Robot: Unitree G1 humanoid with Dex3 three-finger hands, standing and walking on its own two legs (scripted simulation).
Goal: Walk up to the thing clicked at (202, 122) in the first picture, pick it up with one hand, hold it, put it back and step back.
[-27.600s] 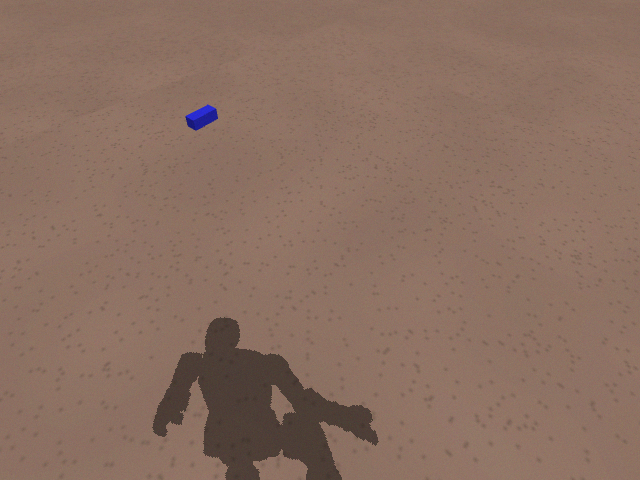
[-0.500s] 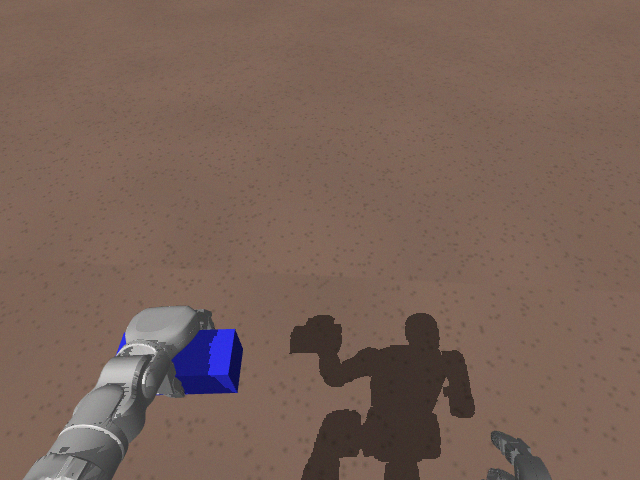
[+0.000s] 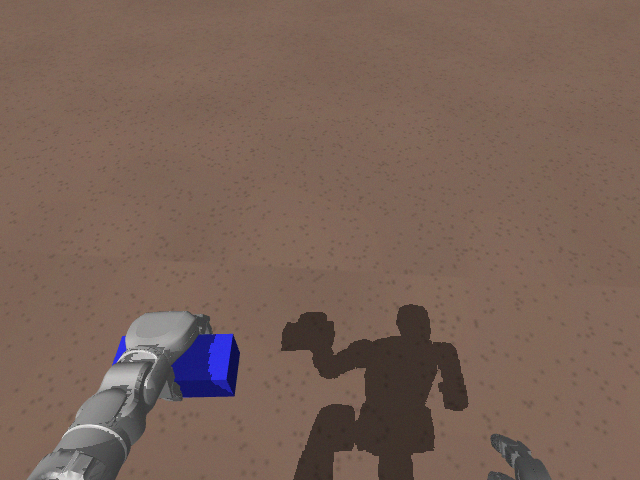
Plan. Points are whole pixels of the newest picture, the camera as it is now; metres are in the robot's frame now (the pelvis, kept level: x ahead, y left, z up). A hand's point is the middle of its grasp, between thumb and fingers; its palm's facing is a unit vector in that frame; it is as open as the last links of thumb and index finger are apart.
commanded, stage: crouch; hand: left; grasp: from above
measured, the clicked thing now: (178, 366) +0.30 +0.22 -0.09
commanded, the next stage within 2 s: lower in 1.66 s
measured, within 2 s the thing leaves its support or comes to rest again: neither
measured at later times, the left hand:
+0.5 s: hand (211, 380) +0.35 +0.23 -0.29, palm faces -0.40 +0.04 -0.92, open 9.9 cm
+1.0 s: hand (227, 395) +0.39 +0.24 -0.49, palm faces -0.43 -0.01 -0.90, open 9.9 cm
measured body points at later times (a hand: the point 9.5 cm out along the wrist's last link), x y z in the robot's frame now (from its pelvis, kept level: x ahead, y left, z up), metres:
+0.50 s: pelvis -0.06 +0.00 -0.18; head +0.09 +0.01 +0.24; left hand +0.37 +0.22 -0.24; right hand -0.01 -0.29 -0.30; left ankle +0.02 +0.11 -0.74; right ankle +0.00 -0.12 -0.74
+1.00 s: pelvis -0.07 +0.00 -0.33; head +0.15 +0.04 +0.06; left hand +0.40 +0.23 -0.43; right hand -0.02 -0.27 -0.44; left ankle +0.01 +0.11 -0.74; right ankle +0.00 -0.12 -0.74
